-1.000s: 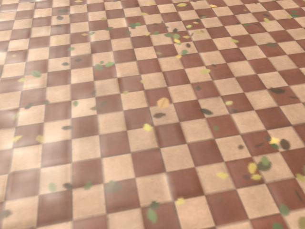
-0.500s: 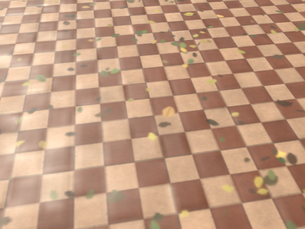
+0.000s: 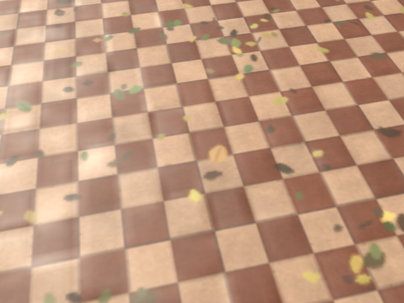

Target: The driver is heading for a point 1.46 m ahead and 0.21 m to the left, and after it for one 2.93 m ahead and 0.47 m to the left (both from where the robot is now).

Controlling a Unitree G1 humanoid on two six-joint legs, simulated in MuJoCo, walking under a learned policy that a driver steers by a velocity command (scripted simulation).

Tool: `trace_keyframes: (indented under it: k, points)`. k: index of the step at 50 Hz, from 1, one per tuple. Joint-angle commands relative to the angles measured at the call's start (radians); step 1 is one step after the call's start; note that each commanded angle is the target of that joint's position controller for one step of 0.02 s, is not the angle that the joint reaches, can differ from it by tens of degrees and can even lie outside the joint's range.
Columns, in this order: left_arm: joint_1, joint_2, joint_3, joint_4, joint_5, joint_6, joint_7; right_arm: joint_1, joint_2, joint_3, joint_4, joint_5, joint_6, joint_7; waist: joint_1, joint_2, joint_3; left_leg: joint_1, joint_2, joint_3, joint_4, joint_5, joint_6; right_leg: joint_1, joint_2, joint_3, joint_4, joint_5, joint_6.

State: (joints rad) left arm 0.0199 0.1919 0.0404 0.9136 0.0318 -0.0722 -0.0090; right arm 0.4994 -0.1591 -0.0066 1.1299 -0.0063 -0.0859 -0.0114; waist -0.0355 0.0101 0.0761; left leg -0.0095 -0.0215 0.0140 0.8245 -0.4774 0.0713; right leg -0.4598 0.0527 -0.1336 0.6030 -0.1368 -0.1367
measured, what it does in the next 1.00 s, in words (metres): walks ahead: left foot, then right foot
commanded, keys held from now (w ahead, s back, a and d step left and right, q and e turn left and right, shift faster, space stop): w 0.74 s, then no key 0.26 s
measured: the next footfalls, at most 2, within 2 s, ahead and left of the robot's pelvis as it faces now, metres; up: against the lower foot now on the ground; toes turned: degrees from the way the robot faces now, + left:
left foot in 0.50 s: +0.46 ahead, +0.10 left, +0.00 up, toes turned +4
right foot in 1.00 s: +0.70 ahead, -0.06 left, +0.00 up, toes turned -4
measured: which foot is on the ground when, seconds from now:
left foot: up 0.00-0.48, down 0.50-1.00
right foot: down 0.00-0.50, up 0.52-0.98, down 1.00-1.00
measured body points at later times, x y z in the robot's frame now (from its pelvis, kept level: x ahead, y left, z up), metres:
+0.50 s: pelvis +0.29 +0.02 +0.01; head +0.32 +0.03 +0.46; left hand +0.18 +0.24 -0.13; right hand +0.49 -0.19 -0.10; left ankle +0.42 +0.10 -0.71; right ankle +0.11 -0.06 -0.71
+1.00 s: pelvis +0.54 +0.02 +0.02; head +0.57 +0.02 +0.47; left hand +0.69 +0.23 -0.12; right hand +0.46 -0.20 -0.13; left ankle +0.42 +0.10 -0.71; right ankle +0.66 -0.06 -0.71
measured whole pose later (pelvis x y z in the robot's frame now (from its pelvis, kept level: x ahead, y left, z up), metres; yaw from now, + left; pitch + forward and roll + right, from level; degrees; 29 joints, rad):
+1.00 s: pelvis +0.54 +0.02 +0.02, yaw +0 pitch +0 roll +2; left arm 0.08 0.16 0.02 0.94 0.03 -0.07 0.01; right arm 0.43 -0.15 -0.02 1.09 -0.02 -0.08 -0.02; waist -0.05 -0.03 0.07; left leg 0.02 -0.08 0.09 0.38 -0.38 0.06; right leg -0.43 0.00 -0.07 0.51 -0.01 -0.08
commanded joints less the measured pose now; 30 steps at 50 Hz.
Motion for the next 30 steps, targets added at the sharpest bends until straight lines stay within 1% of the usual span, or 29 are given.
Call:
trace_keyframes:
  k: [1, 2, 3, 4, 5, 6, 7, 9, 10, 12, 15, 17, 19, 21, 22, 23, 24, 25, 26, 27, 28, 29, 30]
  points:
    - [0.306, 0.199, 0.058, 0.070, -0.025, 0.013, 0.002, -0.013, -0.126, -0.035, -0.100, -0.004, -0.003, 0.008, 0.095, -0.081, -0.152, -0.629, 0.029, -0.079, 0.577, 0.094, 0.039, 0.579, -0.420, 0.737, -0.387, -0.421, -0.193]
    - [0.235, 0.128, 0.041, 0.055, -0.028, 0.003, -0.003, -0.083, -0.122, -0.036, -0.119, -0.013, -0.008, 0.012, 0.081, -0.027, -0.056, -0.614, 0.064, -0.069, 0.521, 0.166, 0.040, 0.431, -0.377, 0.615, -0.425, -0.336, -0.165]
    - [0.211, 0.093, 0.030, 0.060, -0.021, -0.009, -0.002, -0.097, -0.103, -0.037, -0.119, -0.016, -0.005, 0.014, 0.044, -0.006, -0.015, -0.565, 0.093, -0.070, 0.464, 0.197, 0.037, 0.338, -0.330, 0.517, -0.444, -0.219, -0.131]
    - [0.226, 0.062, 0.019, 0.076, -0.019, -0.018, 0.003, -0.081, -0.088, -0.037, -0.117, -0.029, 0.007, 0.019, 0.014, -0.013, -0.008, -0.506, 0.110, -0.070, 0.415, 0.201, 0.024, 0.270, -0.296, 0.440, -0.453, -0.113, -0.110]
    - [0.248, 0.049, 0.012, 0.091, -0.017, -0.026, 0.006, -0.066, -0.066, -0.035, -0.112, -0.033, 0.019, 0.024, -0.003, -0.022, -0.014, -0.471, 0.117, -0.066, 0.380, 0.201, 0.014, 0.243, -0.274, 0.381, -0.459, -0.043, -0.099]
    - [0.282, 0.056, 0.011, 0.104, -0.017, -0.035, 0.009, -0.071, -0.059, -0.036, -0.118, -0.034, 0.028, 0.028, -0.009, -0.031, -0.014, -0.470, 0.117, -0.052, 0.355, 0.205, 0.006, 0.237, -0.264, 0.348, -0.462, 0.031, -0.099]
    - [0.308, 0.070, 0.012, 0.113, -0.017, -0.041, 0.010, -0.097, -0.061, -0.038, -0.129, -0.034, 0.036, 0.031, -0.012, -0.036, -0.007, -0.492, 0.123, -0.040, 0.326, 0.219, -0.002, 0.239, -0.253, 0.315, -0.469, 0.073, -0.098]
    - [0.347, 0.094, 0.014, 0.121, -0.019, -0.043, 0.012, -0.191, -0.073, -0.042, -0.166, -0.035, 0.047, 0.036, -0.003, -0.044, 0.016, -0.569, 0.137, -0.016, 0.253, 0.286, -0.019, 0.258, -0.238, 0.273, -0.496, 0.089, -0.094]
    - [0.367, 0.095, 0.012, 0.123, -0.019, -0.042, 0.012, -0.245, -0.080, -0.043, -0.186, -0.034, 0.048, 0.038, 0.008, -0.044, 0.027, -0.607, 0.142, -0.004, 0.208, 0.324, -0.027, 0.276, -0.231, 0.258, -0.505, 0.107, -0.090]
    - [0.404, 0.090, 0.007, 0.126, -0.021, -0.040, 0.012, -0.345, -0.081, -0.041, -0.222, -0.027, 0.048, 0.042, 0.032, -0.045, 0.040, -0.646, 0.140, 0.018, 0.092, 0.397, -0.040, 0.313, -0.214, 0.226, -0.507, 0.177, -0.077]
    - [0.464, 0.089, 0.002, 0.137, -0.022, -0.040, 0.014, -0.462, -0.064, -0.031, -0.261, -0.017, 0.043, 0.045, 0.067, -0.058, 0.037, -0.621, 0.109, 0.055, -0.081, 0.479, -0.045, 0.369, -0.202, 0.186, -0.492, 0.291, -0.053]
    - [0.505, 0.093, 0.000, 0.149, -0.020, -0.040, 0.018, -0.518, -0.065, -0.028, -0.280, -0.014, 0.041, 0.044, 0.088, -0.067, 0.035, -0.620, 0.089, 0.072, -0.152, 0.494, -0.037, 0.438, -0.213, 0.180, -0.476, 0.348, -0.050]
    - [0.532, 0.098, 0.000, 0.160, -0.013, -0.036, 0.024, -0.561, -0.073, -0.029, -0.300, -0.015, 0.036, 0.042, 0.099, -0.070, 0.039, -0.633, 0.076, 0.077, -0.201, 0.470, -0.021, 0.519, -0.238, 0.181, -0.448, 0.407, -0.059]
    - [0.529, 0.109, 0.003, 0.165, -0.006, -0.033, 0.030, -0.567, -0.086, -0.034, -0.312, -0.015, 0.029, 0.040, 0.086, -0.074, 0.037, -0.614, 0.060, 0.077, -0.243, 0.409, 0.005, 0.584, -0.263, 0.178, -0.400, 0.512, -0.060]
    - [0.511, 0.116, 0.005, 0.163, -0.004, -0.033, 0.033, -0.538, -0.094, -0.038, -0.308, -0.015, 0.024, 0.037, 0.064, -0.079, 0.023, -0.557, 0.040, 0.084, -0.267, 0.367, 0.023, 0.595, -0.266, 0.165, -0.352, 0.628, -0.051]
    - [0.496, 0.127, 0.008, 0.162, -0.003, -0.032, 0.035, -0.475, -0.107, -0.046, -0.291, -0.016, 0.019, 0.030, 0.034, -0.089, -0.011, -0.467, 0.009, 0.095, -0.284, 0.324, 0.041, 0.599, -0.266, 0.154, -0.275, 0.768, -0.039]
    - [0.485, 0.136, 0.010, 0.162, -0.002, -0.029, 0.034, -0.356, -0.125, -0.058, -0.253, -0.017, 0.013, 0.022, -0.015, -0.089, -0.072, -0.336, -0.023, 0.104, -0.321, 0.313, 0.062, 0.596, -0.253, 0.142, -0.140, 0.850, -0.027]
    - [0.465, 0.135, 0.009, 0.156, -0.010, -0.027, 0.032, -0.185, -0.152, -0.073, -0.197, -0.027, 0.003, 0.013, -0.088, -0.067, -0.159, -0.110, -0.006, 0.085, -0.376, 0.366, 0.090, 0.501, -0.219, 0.112, 0.056, 0.761, -0.008]
    - [0.470, 0.087, -0.005, 0.119, -0.032, -0.030, 0.025, -0.018, -0.240, -0.098, -0.167, -0.054, -0.002, 0.000, -0.132, 0.031, -0.286, 0.178, 0.220, -0.173, -0.382, 0.272, 0.155, 0.247, -0.157, 0.073, 0.361, 0.414, 0.018]
    - [0.582, 0.022, -0.010, 0.117, -0.056, -0.026, 0.016, 0.003, -0.303, -0.116, -0.160, -0.054, 0.006, 0.011, -0.073, 0.219, -0.383, 0.365, 0.466, -0.646, -0.490, 0.283, 0.296, -0.066, 0.031, 0.072, 0.700, -0.382, 0.050]
    - [0.491, 0.109, 0.014, 0.114, -0.030, -0.020, 0.020, -0.084, -0.249, -0.106, -0.167, -0.018, 0.016, 0.020, -0.052, 0.057, -0.291, 0.268, 0.405, -0.625, -0.536, 0.205, 0.260, -0.148, -0.027, 0.196, 0.755, -0.326, 0.031]
    - [0.407, 0.101, 0.016, 0.083, -0.024, -0.026, 0.016, -0.186, -0.192, -0.089, -0.184, -0.009, 0.013, 0.024, -0.019, 0.034, -0.147, 0.113, 0.374, -0.470, -0.570, 0.234, 0.224, -0.170, -0.068, 0.193, 0.715, -0.229, 0.030]
    - [0.368, 0.083, 0.015, 0.077, -0.021, -0.028, 0.014, -0.236, -0.141, -0.075, -0.188, -0.013, 0.005, 0.026, 0.007, 0.001, -0.084, 0.004, 0.328, -0.373, -0.606, 0.321, 0.192, -0.141, -0.101, 0.187, 0.660, -0.173, 0.031]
